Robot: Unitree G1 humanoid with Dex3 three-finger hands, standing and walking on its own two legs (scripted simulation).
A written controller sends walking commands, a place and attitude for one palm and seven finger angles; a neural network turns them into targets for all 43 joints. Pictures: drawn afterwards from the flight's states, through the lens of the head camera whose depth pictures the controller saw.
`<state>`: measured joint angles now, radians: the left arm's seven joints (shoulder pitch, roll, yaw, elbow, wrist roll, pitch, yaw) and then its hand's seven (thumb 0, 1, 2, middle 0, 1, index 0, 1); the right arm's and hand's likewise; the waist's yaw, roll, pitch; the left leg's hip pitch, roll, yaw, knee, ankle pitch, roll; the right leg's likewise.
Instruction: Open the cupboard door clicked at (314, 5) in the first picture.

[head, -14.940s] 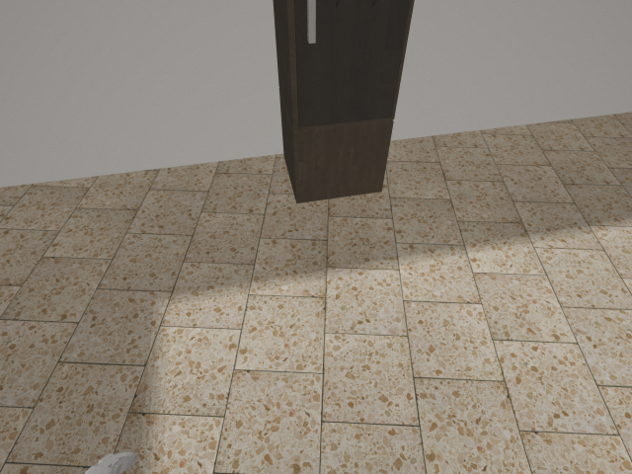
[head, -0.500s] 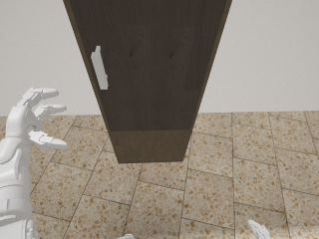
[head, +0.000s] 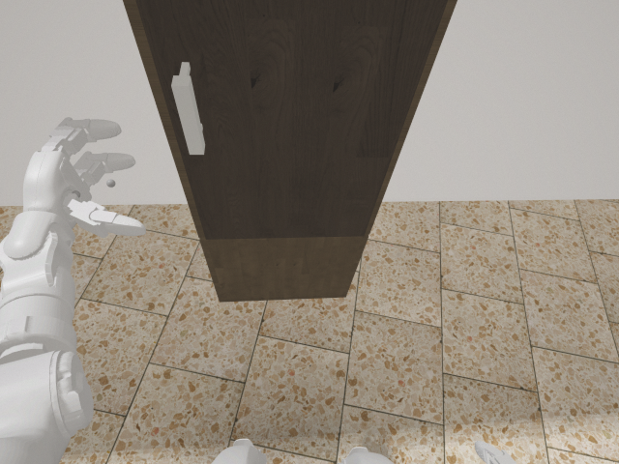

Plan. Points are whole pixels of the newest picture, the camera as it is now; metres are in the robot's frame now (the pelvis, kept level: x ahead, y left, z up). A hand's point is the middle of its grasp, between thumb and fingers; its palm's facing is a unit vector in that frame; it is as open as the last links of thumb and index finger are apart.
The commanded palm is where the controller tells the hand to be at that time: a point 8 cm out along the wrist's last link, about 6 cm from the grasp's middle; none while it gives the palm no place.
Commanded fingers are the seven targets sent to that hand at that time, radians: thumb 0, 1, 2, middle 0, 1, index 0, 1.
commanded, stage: move the hooked fingers beside the handle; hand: left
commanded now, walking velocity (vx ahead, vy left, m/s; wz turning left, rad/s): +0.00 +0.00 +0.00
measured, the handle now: (191, 109) +0.59 +0.18 +0.09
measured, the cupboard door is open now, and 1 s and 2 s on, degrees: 0 0 0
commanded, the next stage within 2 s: slide the fingers in behind the handle in 1.58 s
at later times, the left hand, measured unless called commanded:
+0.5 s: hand (140, 135) +0.52 +0.24 +0.09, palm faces +0.05 -1.00 -0.01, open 14.0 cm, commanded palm +0.51 +0.28 +0.09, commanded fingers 0.00 -0.50 0.30 -0.30 -1.20 -0.30 -1.20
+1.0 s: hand (139, 134) +0.53 +0.24 +0.09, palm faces +0.06 -1.00 -0.01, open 14.0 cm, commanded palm +0.51 +0.27 +0.09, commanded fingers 0.00 -0.50 0.30 -0.30 -1.20 -0.30 -1.20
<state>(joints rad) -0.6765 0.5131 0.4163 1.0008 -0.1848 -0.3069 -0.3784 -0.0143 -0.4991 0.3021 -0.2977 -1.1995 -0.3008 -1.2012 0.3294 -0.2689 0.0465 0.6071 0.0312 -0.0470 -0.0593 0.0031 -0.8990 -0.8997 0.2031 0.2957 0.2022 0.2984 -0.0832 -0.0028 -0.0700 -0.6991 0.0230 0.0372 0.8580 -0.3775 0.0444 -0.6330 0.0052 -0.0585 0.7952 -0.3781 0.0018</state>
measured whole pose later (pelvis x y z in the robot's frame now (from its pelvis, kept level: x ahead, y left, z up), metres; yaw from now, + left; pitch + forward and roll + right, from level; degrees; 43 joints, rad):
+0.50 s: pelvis +0.01 +0.00 -0.01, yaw -1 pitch +19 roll -4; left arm -0.96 0.69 0.47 1.25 -0.09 -0.33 -0.35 -0.01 -0.50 0.30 -0.30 -1.20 -0.30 -1.20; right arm 0.44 -0.29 0.05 0.63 0.00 0.04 -0.05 0.00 -0.90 -0.90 0.20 0.30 0.20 0.30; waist -0.19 0.01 -0.07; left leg -0.86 0.05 0.03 0.93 -0.40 0.04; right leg -0.79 0.03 -0.06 0.84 -0.39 0.00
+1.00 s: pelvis +0.02 +0.00 -0.01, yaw -2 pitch +20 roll -4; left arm -0.89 0.64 0.48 1.17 -0.10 -0.33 -0.33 -0.01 -0.50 0.30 -0.30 -1.20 -0.30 -1.20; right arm 0.43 -0.27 0.04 0.60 0.00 0.10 -0.02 0.00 -0.90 -0.90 0.20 0.30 0.20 0.30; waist -0.16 0.02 -0.09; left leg -0.83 0.06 0.03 0.92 -0.43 0.04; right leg -0.75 0.04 -0.06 0.81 -0.40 0.00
